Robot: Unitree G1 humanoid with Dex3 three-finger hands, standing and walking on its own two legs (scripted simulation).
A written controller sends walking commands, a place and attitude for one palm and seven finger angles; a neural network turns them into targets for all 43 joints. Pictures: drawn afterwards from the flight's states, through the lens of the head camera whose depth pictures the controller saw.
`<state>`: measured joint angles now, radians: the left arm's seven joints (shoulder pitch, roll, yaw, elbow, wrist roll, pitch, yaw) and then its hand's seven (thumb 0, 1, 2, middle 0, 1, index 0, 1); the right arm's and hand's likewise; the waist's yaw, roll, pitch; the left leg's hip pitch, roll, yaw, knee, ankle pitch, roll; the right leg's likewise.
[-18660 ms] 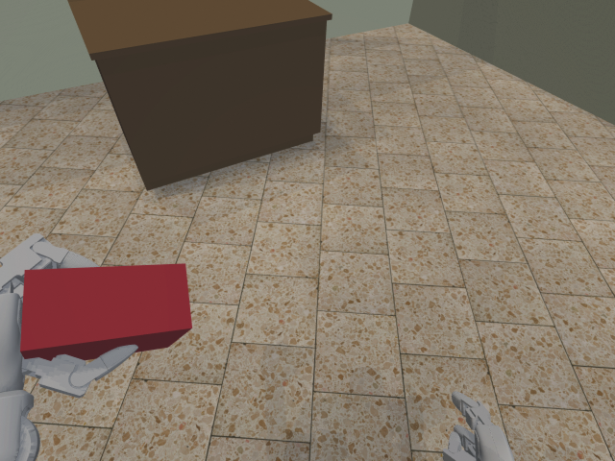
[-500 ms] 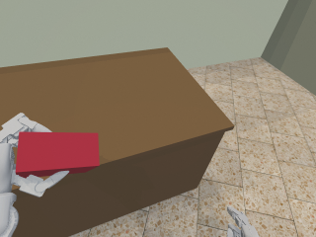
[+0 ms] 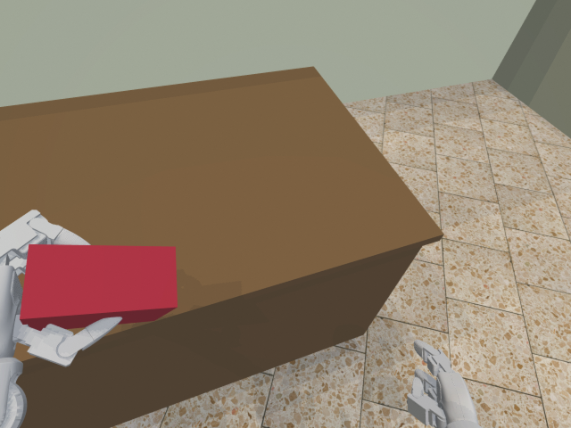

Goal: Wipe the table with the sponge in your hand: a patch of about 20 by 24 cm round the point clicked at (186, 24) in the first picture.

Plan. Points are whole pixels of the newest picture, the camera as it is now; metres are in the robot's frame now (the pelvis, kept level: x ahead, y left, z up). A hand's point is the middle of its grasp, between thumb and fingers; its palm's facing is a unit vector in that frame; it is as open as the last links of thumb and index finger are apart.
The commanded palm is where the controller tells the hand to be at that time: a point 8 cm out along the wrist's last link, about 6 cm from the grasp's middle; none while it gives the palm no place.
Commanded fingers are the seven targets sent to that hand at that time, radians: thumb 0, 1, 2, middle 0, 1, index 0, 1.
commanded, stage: come to a stop and stand still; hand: left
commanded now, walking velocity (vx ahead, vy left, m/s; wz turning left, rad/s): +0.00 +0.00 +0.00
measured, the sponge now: (124, 288) +0.23 +0.21 +0.12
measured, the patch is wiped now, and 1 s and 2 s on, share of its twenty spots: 0.00 0.00 0.00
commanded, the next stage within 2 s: look again from close up in 0.02 s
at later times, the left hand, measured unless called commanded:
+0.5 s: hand (76, 311) +0.19 +0.23 +0.15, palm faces +0.40 -0.85 -0.35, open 10.0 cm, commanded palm +0.14 +0.26 +0.17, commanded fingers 0.00 0.10 1.30 -1.20 -1.60 -1.20 -1.60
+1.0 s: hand (99, 317) +0.19 +0.21 +0.13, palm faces +0.26 -0.88 -0.39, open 10.0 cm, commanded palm +0.14 +0.26 +0.17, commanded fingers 0.00 0.10 1.30 -1.20 -1.60 -1.20 -1.60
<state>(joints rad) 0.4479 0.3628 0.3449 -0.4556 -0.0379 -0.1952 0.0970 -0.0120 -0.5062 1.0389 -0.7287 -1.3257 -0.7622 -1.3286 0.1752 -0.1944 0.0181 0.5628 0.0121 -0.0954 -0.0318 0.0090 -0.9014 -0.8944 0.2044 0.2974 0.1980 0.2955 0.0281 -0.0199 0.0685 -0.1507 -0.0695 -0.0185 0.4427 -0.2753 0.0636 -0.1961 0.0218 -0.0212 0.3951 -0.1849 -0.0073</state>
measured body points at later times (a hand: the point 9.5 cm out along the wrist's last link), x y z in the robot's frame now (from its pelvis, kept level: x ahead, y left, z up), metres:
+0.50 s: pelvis -0.02 -0.02 +0.00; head -0.01 -0.01 +0.45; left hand +0.16 +0.27 +0.17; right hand +0.15 -0.25 -0.08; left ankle -0.03 +0.07 -0.74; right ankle +0.02 -0.12 -0.74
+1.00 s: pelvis -0.02 -0.01 +0.00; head -0.01 +0.00 +0.45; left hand +0.17 +0.26 +0.15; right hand +0.12 -0.24 -0.08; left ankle -0.03 +0.07 -0.74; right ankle +0.02 -0.12 -0.74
